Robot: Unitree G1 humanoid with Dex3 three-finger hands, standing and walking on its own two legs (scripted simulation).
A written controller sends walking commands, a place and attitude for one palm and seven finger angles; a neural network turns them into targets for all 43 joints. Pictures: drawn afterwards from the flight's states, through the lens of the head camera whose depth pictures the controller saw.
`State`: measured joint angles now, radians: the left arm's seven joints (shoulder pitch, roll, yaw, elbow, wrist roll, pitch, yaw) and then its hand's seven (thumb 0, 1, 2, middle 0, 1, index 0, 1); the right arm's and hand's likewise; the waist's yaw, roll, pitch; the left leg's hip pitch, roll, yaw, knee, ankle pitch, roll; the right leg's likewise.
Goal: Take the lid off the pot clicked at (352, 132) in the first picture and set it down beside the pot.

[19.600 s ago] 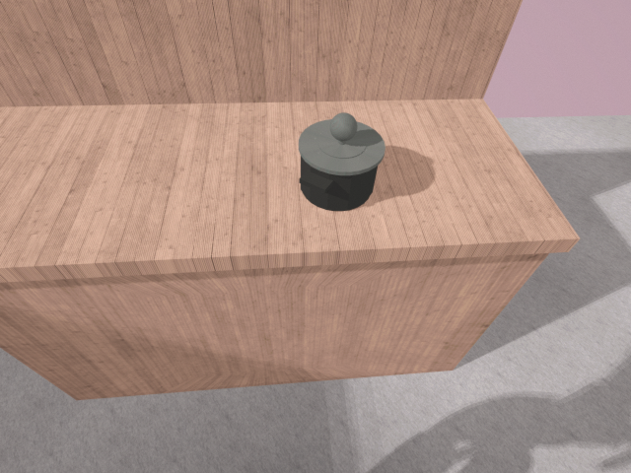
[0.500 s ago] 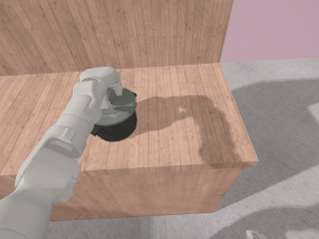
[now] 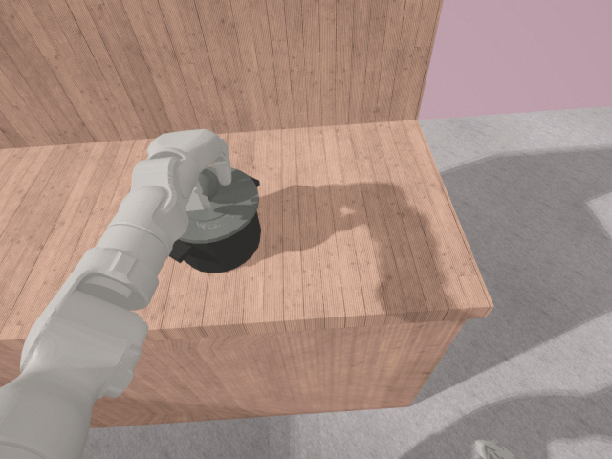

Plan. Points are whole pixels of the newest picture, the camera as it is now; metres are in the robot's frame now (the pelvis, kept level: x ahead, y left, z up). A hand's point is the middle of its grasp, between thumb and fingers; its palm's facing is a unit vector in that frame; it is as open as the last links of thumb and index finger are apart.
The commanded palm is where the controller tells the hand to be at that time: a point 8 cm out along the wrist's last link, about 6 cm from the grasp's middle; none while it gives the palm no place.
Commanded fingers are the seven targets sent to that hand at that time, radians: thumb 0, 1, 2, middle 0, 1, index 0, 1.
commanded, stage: lift the lid straight up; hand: left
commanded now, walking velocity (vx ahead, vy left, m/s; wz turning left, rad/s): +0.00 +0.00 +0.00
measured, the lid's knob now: (202, 184) +0.49 +0.15 +0.09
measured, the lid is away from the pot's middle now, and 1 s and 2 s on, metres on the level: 0.01 0.01 0.01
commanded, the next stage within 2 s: move the lid sideways beside the pot in 1.82 s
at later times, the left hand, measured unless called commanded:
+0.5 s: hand (190, 164) +0.47 +0.14 +0.15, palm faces -0.31 -0.05 -0.95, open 7.3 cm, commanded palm +0.46 +0.15 +0.23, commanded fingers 0.00 0.69 0.90 -0.85 -1.05 -0.90 -1.05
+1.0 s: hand (173, 138) +0.46 +0.15 +0.19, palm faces -0.26 -0.06 -0.96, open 7.3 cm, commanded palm +0.45 +0.15 +0.27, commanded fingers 0.00 0.69 0.90 -0.85 -1.05 -0.90 -1.05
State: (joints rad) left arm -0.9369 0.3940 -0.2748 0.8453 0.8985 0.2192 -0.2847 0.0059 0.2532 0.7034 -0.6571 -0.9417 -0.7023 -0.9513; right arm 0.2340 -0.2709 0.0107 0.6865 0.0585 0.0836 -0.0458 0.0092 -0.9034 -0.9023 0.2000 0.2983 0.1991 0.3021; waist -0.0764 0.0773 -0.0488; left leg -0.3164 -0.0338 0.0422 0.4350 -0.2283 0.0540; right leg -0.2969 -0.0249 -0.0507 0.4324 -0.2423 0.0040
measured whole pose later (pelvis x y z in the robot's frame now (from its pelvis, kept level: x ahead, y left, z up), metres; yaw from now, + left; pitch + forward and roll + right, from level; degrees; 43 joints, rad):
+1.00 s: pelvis +0.00 +0.00 +0.00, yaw +1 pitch +5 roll +0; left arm -1.12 0.43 -0.28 0.84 0.91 0.30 -0.43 0.02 0.24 0.70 -0.66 -0.93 -0.72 -0.94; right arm 0.21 -0.27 0.03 0.69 0.05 0.02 -0.04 0.01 -0.90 -0.90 0.20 0.30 0.20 0.30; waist -0.07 0.08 -0.04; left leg -0.28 -0.05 0.03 0.39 -0.20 0.06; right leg -0.26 -0.04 -0.06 0.40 -0.23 0.01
